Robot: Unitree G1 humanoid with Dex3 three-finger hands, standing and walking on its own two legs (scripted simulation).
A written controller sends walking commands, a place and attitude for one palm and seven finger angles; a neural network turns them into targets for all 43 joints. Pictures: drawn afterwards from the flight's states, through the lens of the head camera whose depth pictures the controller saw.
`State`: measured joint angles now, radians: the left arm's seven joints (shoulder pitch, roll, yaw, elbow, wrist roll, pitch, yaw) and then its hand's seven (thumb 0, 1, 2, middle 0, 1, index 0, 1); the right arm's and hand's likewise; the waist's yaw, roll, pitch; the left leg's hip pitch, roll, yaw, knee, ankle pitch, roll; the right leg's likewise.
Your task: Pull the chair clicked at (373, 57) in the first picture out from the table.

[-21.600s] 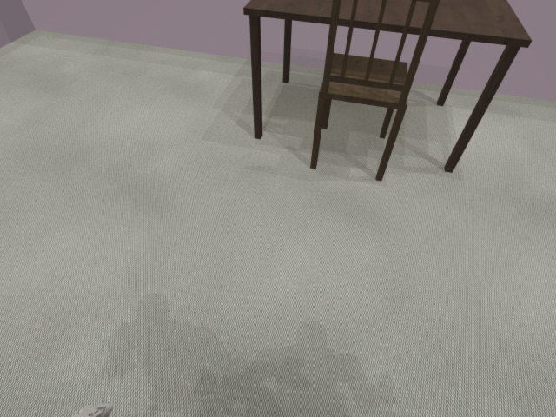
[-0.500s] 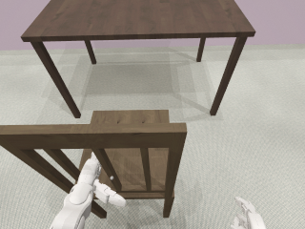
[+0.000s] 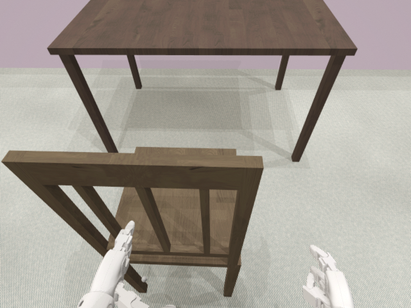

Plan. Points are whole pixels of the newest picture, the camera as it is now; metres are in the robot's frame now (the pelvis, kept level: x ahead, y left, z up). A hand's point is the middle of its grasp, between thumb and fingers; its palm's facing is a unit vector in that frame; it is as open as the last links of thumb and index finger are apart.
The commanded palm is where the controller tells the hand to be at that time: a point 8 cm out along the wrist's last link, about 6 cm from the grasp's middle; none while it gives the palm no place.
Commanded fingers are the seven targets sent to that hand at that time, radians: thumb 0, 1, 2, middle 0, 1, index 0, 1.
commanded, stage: draw the fingers out of the gap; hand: left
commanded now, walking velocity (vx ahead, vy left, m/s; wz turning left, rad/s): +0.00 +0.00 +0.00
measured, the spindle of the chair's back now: (157, 222) +0.30 +0.12 -0.02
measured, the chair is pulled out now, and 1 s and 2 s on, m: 0.55 0.55 0.55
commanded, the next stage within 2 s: draw the hand back to the body in 0.16 s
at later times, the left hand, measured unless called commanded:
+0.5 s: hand (125, 287) +0.16 +0.13 +0.05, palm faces +0.02 -1.00 -0.02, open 17.5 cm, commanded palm +0.12 +0.20 +0.05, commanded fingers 0.00 -0.55 0.20 0.00 0.00 0.00 0.00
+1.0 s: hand (64, 278) +0.16 +0.20 +0.11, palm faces +0.22 -0.91 -0.35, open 15.9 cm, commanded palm +0.13 +0.25 +0.14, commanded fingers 0.00 0.07 0.50 -0.09 -0.13 -0.09 -0.13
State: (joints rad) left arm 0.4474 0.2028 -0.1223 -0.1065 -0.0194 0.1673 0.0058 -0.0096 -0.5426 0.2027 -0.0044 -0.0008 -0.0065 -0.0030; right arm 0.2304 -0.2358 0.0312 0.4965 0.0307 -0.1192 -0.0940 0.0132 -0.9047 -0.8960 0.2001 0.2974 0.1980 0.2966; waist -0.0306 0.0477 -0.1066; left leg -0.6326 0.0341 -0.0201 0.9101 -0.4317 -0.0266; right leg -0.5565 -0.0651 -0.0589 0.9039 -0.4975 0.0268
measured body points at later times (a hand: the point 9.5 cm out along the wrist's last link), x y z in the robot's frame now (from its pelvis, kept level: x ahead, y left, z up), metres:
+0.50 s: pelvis -0.02 +0.00 -0.02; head +0.02 +0.00 +0.42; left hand +0.16 +0.19 +0.05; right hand +0.17 -0.23 -0.09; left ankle +0.01 +0.14 -0.69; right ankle -0.03 -0.13 -0.69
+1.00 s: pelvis -0.01 +0.00 +0.02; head -0.01 -0.02 +0.47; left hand +0.14 +0.25 +0.13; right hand +0.18 -0.23 -0.06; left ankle +0.01 +0.14 -0.69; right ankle -0.03 -0.13 -0.69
